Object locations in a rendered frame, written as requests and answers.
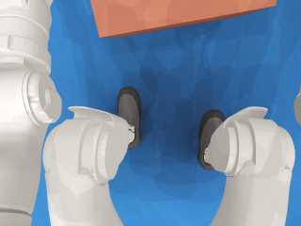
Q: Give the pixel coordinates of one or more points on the left robot upper arm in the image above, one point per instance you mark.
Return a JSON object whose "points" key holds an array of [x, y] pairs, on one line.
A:
{"points": [[29, 102]]}

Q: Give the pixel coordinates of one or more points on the carton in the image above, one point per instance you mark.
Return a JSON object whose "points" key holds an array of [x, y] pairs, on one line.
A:
{"points": [[123, 18]]}

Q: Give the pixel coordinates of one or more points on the robot left thigh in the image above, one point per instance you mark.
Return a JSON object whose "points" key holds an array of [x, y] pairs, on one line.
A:
{"points": [[84, 157]]}

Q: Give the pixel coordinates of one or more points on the left robot foot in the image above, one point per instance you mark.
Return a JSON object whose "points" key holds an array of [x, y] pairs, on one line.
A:
{"points": [[129, 108]]}

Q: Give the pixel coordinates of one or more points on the robot left forearm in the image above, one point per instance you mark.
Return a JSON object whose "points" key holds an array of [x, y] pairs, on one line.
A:
{"points": [[24, 35]]}

